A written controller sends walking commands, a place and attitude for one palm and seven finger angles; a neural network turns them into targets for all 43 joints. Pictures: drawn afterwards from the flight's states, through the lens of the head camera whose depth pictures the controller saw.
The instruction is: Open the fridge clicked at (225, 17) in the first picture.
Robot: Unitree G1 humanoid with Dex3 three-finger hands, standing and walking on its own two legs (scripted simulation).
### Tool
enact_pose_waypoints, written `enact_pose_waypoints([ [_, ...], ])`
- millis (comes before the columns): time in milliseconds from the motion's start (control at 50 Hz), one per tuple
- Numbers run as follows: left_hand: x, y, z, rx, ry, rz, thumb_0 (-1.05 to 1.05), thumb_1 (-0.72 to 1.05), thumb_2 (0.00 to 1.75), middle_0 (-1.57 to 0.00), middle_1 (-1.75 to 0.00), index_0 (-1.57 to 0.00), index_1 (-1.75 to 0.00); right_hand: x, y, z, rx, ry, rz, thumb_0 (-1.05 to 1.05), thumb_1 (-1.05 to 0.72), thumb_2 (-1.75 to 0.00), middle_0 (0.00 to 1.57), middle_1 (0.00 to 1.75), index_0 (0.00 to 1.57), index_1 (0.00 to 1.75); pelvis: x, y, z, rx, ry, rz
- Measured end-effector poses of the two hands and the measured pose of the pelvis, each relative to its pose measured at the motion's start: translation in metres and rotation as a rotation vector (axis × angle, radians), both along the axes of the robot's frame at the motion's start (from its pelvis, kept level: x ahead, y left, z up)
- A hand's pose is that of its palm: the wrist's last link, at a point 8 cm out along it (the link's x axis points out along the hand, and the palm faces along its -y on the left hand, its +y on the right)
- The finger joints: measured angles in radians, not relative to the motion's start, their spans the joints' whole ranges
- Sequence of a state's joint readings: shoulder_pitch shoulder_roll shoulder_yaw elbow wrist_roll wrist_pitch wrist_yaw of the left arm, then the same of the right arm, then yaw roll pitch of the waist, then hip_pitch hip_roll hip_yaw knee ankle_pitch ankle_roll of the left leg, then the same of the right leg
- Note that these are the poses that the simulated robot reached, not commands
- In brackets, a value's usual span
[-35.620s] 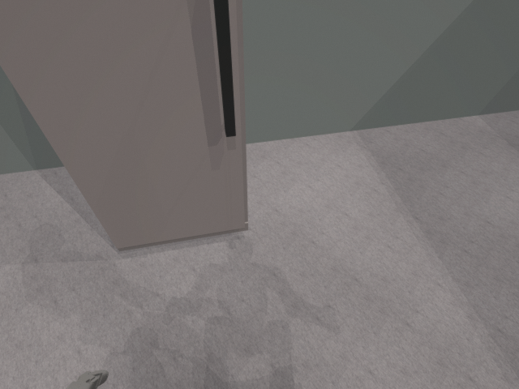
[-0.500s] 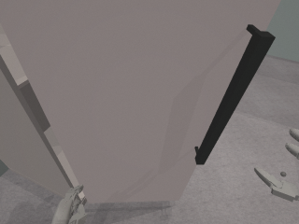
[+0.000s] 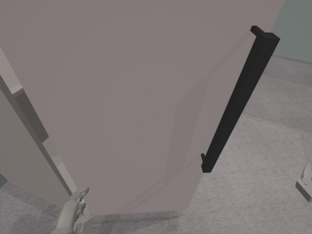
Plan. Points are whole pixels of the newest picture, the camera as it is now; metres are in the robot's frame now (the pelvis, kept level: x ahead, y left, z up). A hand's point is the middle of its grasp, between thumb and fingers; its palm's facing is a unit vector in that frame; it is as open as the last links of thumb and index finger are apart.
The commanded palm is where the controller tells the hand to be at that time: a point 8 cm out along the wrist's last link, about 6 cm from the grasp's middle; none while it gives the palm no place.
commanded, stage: draw the hand back to the body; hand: right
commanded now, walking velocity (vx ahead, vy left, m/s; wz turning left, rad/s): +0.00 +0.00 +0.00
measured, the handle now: (224, 117) +0.38 -0.19 +0.12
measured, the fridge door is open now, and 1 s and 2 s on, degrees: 64 64 64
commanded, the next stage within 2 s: step back with the hand held close in 0.14 s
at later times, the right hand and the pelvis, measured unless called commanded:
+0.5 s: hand (290, 182) +0.19 -0.26 +0.14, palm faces +0.39 +0.80 -0.46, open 7.4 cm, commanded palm +0.13 -0.30 +0.17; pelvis -0.02 +0.00 -0.01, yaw +1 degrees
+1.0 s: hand out of the picture +0.12 -0.29 +0.15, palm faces +0.47 +0.76 -0.46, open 7.4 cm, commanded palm +0.05 -0.33 +0.17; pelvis -0.08 -0.02 -0.02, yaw -1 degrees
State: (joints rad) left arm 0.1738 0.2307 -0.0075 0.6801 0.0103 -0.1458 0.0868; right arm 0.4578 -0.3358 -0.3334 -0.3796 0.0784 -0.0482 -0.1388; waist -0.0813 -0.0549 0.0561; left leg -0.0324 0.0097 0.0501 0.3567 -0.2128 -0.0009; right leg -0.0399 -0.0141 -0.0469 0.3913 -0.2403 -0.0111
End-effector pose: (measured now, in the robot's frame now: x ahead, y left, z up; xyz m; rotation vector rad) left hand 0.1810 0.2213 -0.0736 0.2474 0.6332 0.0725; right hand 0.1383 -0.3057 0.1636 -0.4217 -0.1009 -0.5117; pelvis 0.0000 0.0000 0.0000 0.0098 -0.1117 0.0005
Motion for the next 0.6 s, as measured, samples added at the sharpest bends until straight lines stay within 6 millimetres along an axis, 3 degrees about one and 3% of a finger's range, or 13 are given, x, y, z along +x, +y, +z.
enact_pose_waypoints([
  [380, -0.009, 0.009, -0.006, -0.001, 0.041, 0.018, 0.01, 0.9, 0.9, -0.21, -0.3, -0.2, -0.3, 0.008, 0.008, 0.01, -0.057, -0.03, 0.033, 0.01, -0.89, -0.9, 0.21, 0.31, 0.21, 0.3, -0.008, 0.005, -0.002, 0.011, 0.054, -0.005],
  [500, -0.022, 0.013, -0.006, 0.01, 0.056, 0.095, 0.01, 0.9, 0.9, -0.21, -0.3, -0.2, -0.3, 0.008, 0.012, 0.0, -0.087, 0.053, 0.11, 0.01, -0.89, -0.9, 0.21, 0.31, 0.21, 0.3, -0.017, -0.005, -0.005, 0.008, 0.104, 0.01],
  [600, -0.04, 0.011, -0.009, 0.024, 0.079, 0.129, 0.01, 0.9, 0.9, -0.21, -0.3, -0.2, -0.3, -0.005, 0.002, -0.002, -0.113, 0.079, 0.115, 0.01, -0.89, -0.9, 0.22, 0.31, 0.21, 0.3, -0.028, -0.012, -0.008, 0.004, 0.112, 0.016],
])
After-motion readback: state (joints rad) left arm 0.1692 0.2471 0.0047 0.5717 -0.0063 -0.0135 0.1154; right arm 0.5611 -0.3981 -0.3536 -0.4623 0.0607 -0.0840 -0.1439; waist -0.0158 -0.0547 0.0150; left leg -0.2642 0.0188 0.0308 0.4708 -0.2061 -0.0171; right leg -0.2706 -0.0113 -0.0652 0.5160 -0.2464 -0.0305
